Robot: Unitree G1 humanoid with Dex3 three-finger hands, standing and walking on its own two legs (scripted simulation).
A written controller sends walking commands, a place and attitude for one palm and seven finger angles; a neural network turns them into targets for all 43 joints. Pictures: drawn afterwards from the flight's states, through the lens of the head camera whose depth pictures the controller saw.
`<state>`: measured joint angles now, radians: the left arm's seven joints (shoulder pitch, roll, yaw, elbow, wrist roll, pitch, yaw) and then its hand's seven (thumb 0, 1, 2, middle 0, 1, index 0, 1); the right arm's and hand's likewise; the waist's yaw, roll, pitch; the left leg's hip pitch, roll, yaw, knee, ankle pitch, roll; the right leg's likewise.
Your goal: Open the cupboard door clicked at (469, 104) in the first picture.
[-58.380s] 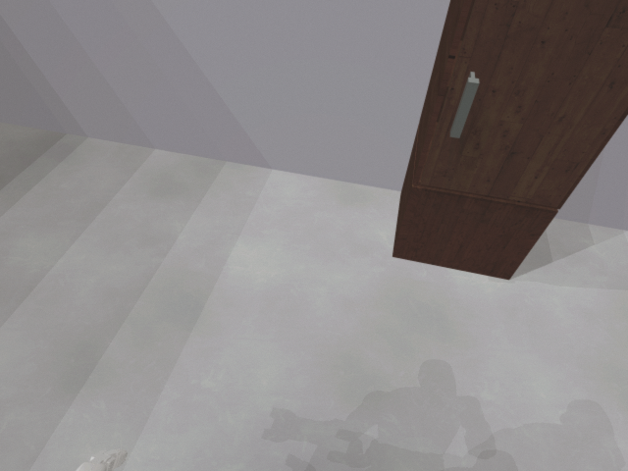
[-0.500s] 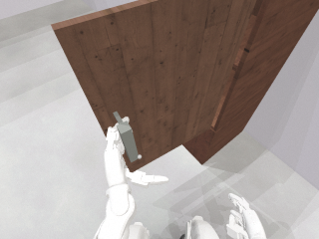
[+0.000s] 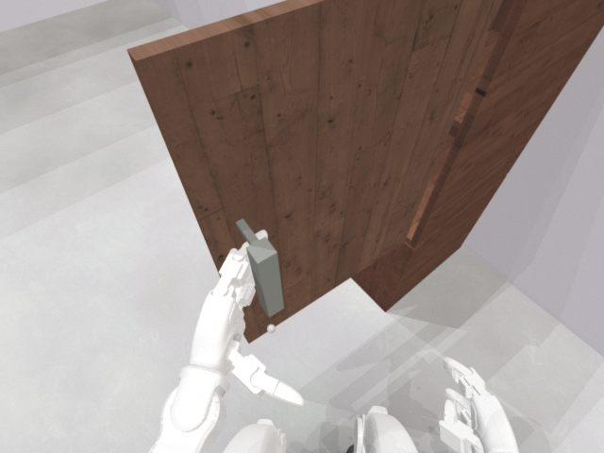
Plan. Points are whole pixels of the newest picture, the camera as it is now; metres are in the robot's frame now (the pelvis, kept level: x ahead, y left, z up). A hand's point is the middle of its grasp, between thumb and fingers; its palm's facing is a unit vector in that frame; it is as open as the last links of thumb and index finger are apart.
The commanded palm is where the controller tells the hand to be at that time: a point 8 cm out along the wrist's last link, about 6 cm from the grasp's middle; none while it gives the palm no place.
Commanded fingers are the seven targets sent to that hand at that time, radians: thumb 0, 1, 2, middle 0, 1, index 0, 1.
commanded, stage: slide the hand sideways off the handle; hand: left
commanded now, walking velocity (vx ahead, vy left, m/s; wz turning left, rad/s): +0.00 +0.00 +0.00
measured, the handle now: (258, 269) +0.34 +0.08 +0.05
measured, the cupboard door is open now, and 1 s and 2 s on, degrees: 85 85 85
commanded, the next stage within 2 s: draw the hand back to the body in 0.78 s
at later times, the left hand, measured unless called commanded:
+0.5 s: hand (226, 356) +0.23 +0.10 +0.05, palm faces -0.13 -0.99 -0.02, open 16.2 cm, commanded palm +0.20 +0.17 +0.05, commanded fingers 0.00 -0.50 0.30 -0.15 -0.30 -0.15 -0.30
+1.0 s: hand (189, 377) +0.20 +0.14 +0.06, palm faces -0.13 -0.99 -0.05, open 16.3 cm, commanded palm +0.18 +0.20 +0.07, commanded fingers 0.00 -0.50 0.30 -0.15 -0.30 -0.15 -0.30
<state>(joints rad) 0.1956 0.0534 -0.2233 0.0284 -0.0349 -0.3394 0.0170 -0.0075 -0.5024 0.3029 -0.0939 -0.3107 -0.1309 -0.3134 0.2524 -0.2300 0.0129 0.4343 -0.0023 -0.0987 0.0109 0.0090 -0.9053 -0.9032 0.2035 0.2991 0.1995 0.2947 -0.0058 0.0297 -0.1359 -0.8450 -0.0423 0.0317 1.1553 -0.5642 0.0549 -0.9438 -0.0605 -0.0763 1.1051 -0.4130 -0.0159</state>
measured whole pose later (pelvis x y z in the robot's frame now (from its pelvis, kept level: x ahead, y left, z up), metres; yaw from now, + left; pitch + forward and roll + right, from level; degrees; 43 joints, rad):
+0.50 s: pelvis +0.02 -0.01 -0.01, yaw +0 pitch +17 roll -1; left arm 0.47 0.16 -0.09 -0.20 -0.12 -0.35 -0.13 -0.01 -0.50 0.30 -0.15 -0.30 -0.17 -0.31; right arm 0.24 -0.22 0.01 0.39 0.01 -0.08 -0.02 0.01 -0.90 -0.90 0.20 0.30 0.20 0.29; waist 0.01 0.03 -0.15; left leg -0.88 -0.02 0.01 1.22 -0.62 0.04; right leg -0.98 -0.04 -0.10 1.16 -0.47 -0.03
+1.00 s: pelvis +0.00 -0.01 -0.01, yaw +0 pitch +15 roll -2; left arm 0.52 0.24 0.05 -0.25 -0.22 -0.33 -0.25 -0.01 -0.50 0.30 -0.15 -0.30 -0.15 -0.30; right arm 0.24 -0.23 0.01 0.40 0.03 -0.10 -0.06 0.01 -0.90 -0.90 0.20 0.30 0.20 0.29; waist 0.01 0.03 -0.15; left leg -0.89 -0.01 -0.01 1.26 -0.62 0.03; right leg -0.98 -0.03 -0.12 1.17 -0.46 -0.04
